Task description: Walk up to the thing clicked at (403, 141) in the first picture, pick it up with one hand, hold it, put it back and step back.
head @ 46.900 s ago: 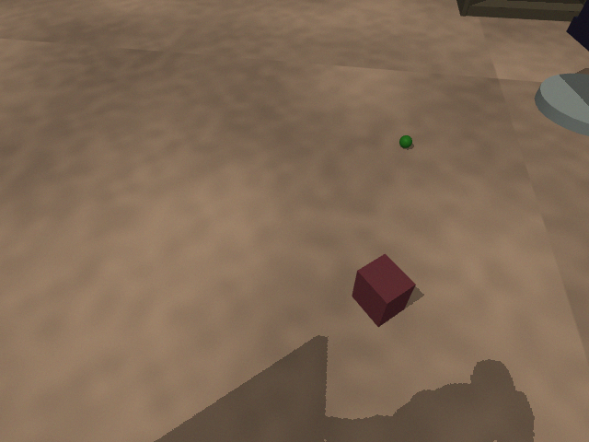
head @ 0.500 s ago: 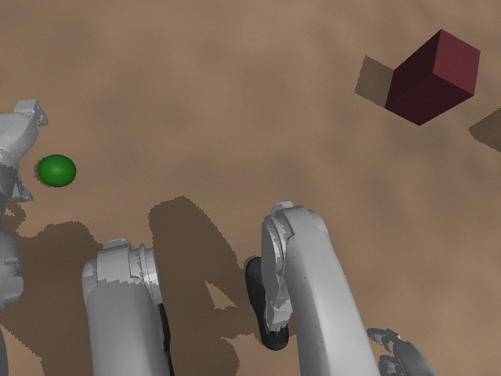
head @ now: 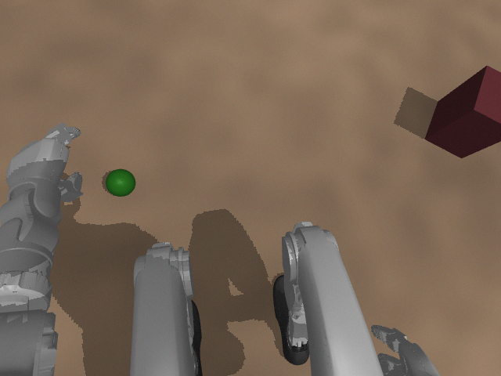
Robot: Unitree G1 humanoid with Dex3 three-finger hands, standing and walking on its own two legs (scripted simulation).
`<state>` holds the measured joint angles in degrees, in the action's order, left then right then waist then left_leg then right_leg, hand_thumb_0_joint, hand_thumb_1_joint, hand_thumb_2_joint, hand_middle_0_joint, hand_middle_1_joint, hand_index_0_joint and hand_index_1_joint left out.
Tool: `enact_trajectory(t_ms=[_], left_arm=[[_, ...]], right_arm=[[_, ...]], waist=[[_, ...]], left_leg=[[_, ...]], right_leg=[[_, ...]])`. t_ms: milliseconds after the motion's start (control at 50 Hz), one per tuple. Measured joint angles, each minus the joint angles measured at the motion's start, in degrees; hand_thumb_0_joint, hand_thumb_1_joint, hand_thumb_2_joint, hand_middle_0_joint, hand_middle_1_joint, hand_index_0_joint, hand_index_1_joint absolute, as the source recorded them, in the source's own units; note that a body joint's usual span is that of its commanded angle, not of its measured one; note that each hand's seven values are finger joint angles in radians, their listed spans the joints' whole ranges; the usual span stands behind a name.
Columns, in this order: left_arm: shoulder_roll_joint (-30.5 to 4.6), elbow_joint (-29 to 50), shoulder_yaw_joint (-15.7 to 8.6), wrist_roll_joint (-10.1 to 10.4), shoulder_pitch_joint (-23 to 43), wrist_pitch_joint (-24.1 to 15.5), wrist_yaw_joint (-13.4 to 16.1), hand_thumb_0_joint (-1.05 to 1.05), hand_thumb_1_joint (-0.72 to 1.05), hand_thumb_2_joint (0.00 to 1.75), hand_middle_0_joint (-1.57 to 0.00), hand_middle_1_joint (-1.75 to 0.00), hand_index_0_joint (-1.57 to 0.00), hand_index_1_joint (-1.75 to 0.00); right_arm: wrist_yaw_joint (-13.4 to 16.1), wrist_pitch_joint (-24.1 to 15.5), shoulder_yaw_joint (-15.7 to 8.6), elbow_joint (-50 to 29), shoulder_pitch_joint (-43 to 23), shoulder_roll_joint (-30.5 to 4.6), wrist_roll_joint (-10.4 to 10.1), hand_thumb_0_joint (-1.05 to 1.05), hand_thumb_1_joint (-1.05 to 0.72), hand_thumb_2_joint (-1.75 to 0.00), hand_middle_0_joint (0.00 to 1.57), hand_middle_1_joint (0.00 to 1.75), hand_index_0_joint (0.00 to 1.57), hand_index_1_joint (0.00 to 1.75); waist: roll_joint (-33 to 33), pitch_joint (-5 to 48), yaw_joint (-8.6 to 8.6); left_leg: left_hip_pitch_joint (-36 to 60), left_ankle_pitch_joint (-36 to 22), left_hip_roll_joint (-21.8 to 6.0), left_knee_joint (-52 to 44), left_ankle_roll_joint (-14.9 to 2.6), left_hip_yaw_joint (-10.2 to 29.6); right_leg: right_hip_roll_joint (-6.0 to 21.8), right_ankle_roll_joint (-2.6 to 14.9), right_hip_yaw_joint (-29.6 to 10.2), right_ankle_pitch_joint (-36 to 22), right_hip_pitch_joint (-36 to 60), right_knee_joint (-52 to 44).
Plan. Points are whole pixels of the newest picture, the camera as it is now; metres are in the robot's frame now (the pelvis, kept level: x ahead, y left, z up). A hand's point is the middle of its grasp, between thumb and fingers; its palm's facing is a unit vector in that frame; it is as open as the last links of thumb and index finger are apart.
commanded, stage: home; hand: left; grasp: from above
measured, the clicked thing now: (120, 182) +0.49 +0.27 -0.37
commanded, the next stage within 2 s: none
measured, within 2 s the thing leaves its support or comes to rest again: neither
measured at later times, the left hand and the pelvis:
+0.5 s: hand (37, 283) +0.27 +0.21 +0.09, palm faces +0.02 -0.94 -0.35, open 7.4 cm; pelvis +0.02 -0.01 +0.18, yaw +4 degrees
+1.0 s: hand out of the picture +0.22 +0.19 +0.26, palm faces +0.15 -0.97 -0.20, open 7.4 cm; pelvis +0.07 +0.00 +0.31, yaw +6 degrees
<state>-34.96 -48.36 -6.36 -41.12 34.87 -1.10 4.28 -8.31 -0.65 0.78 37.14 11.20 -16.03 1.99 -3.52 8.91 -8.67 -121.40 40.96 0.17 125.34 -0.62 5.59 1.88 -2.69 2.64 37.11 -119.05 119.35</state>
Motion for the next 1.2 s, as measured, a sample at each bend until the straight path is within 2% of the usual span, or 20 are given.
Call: enact_trajectory(t_ms=[60, 140, 240, 380, 460, 560, 640, 760, 880, 980, 1200], left_arm=[[2.5, 7.8, 0.8, 6.4, -6.3, 1.8, -3.2, 0.0, 0.62, 0.97, -0.24, -0.46, -0.23, -0.46], [5.8, 15.8, 1.8, 13.4, -13.6, 3.7, -4.7, 0.0, 0.76, 0.95, -0.23, -0.39, -0.22, -0.39], [9.3, 22.8, 2.3, 20.4, -20.8, 6.7, -4.1, 0.01, 0.85, 0.92, -0.22, -0.34, -0.22, -0.34], [13.5, 31.1, 2.8, 31.3, -30.2, 13.0, -2.5, 0.01, 0.89, 0.91, -0.22, -0.31, -0.21, -0.31], [15.5, 34.9, 3.1, 36.4, -35.1, 16.9, -1.6, 0.01, 0.89, 0.9, -0.21, -0.31, -0.21, -0.31], [18.2, 38.6, 2.9, 41.3, -40.7, 20.8, -0.6, 0.01, 0.9, 0.9, -0.21, -0.31, -0.2, -0.3], [19.9, 41.4, 2.4, 43.7, -45.0, 22.7, -0.2, 0.01, 0.9, 0.9, -0.21, -0.31, -0.2, -0.3], [21.3, 46.6, 2.6, 45.3, -52.2, 24.9, -0.2, 0.01, 0.9, 0.9, -0.21, -0.31, -0.2, -0.3], [21.9, 53.0, 3.7, 45.5, -59.9, 26.4, -0.7, 0.01, 0.9, 0.9, -0.21, -0.31, -0.2, -0.3], [22.0, 56.4, 4.3, 45.3, -64.0, 27.2, -1.6, 0.01, 0.9, 0.9, -0.2, -0.31, -0.2, -0.3], [22.1, 55.5, 4.5, 44.5, -63.8, 27.5, -3.4, 0.01, 0.91, 0.9, -0.2, -0.3, -0.2, -0.3]], right_arm=[[1.2, 0.4, -0.9, -1.6, -1.3, -0.6, -1.1, 0.0, -0.9, -0.9, 0.2, 0.3, 0.2, 0.3], [2.9, 0.1, -1.8, -3.3, -3.5, -1.1, -2.1, 0.0, -0.9, -0.9, 0.2, 0.3, 0.2, 0.3], [5.1, -1.2, -2.0, -5.0, -6.1, -1.0, -3.1, 0.0, -0.9, -0.9, 0.2, 0.3, 0.2, 0.3], [8.2, -2.9, -0.8, -6.4, -7.8, 1.0, -4.0, 0.0, -0.9, -0.9, 0.2, 0.3, 0.2, 0.3], [10.0, -4.0, 0.4, -6.6, -6.9, 2.4, -4.3, 0.01, -0.9, -0.9, 0.2, 0.3, 0.2, 0.3], [12.5, -5.6, 1.9, -6.3, -3.9, 3.6, -4.7, 0.01, -0.9, -0.9, 0.2, 0.3, 0.2, 0.3], [14.7, -6.8, 2.6, -5.8, -0.9, 4.0, -4.7, 0.01, -0.9, -0.9, 0.2, 0.3, 0.2, 0.3], [17.3, -8.5, 2.5, -6.2, 3.6, 3.7, -4.4, 0.01, -0.9, -0.9, 0.2, 0.3, 0.2, 0.3], [18.7, -10.1, 1.8, -7.3, 6.7, 3.1, -3.9, 0.01, -0.9, -0.9, 0.2, 0.3, 0.2, 0.3], [19.1, -11.3, 1.5, -7.8, 6.8, 3.0, -3.5, 0.01, -0.9, -0.9, 0.2, 0.3, 0.2, 0.3], [18.6, -13.4, 1.9, -7.5, 4.1, 3.4, -2.5, 0.01, -0.9, -0.9, 0.2, 0.3, 0.2, 0.3]], waist=[[0.2, 1.1, 1.61], [1.1, 1.8, 3.37], [1.7, 2.0, 4.74], [1.8, 2.0, 5.39], [1.7, 1.8, 5.43], [1.6, 1.5, 5.29], [1.5, 1.4, 4.82], [1.2, 1.4, 4.28], [0.7, 1.9, 4.59], [0.2, 2.2, 5.27], [0.7, 0.7, 6.82]], left_leg=[[4.5, -0.6, -0.3, -4.3, 0.05, -0.4], [10.4, -1.6, -0.4, -9.6, 0.32, -0.7], [17.5, -2.9, -0.4, -15.7, 0.83, -0.8], [28.5, -4.4, -0.6, -24.7, 1.37, -0.9], [35.8, -5.3, -0.9, -30.7, 1.61, -1.0], [45.6, -6.6, -1.4, -39.0, 1.82, -1.1], [53.6, -7.8, -1.7, -45.6, 1.86, -1.1], [65.1, -9.8, -2.0, -55.0, 1.74, -1.3], [74.5, -11.4, -2.2, -62.6, 1.43, -1.8], [79.2, -11.9, -2.0, -65.7, 1.16, -2.0], [81.8, -12.3, -1.5, -66.9, 1.08, -1.9]], right_leg=[[-0.1, 0.15, -0.2, -0.6, 4.2, -4.0], [0.0, 0.55, -0.2, -1.4, 9.8, -8.8], [0.2, 1.06, 0.1, -2.3, 16.8, -14.4], [0.2, 1.61, 0.4, -3.5, 27.4, -22.7], [0.0, 1.88, 0.6, -4.3, 34.6, -28.5], [-0.4, 2.12, 0.9, -5.6, 44.4, -36.7], [-0.7, 2.21, 1.2, -6.8, 52.5, -43.5], [-1.0, 2.1, 1.3, -8.8, 64.2, -53.2], [-1.2, 1.8, 1.2, -10.7, 73.8, -61.2], [-1.0, 1.53, 1.1, -11.3, 78.6, -64.5], [-0.5, 1.39, 1.3, -11.4, 81.3, -65.4]])
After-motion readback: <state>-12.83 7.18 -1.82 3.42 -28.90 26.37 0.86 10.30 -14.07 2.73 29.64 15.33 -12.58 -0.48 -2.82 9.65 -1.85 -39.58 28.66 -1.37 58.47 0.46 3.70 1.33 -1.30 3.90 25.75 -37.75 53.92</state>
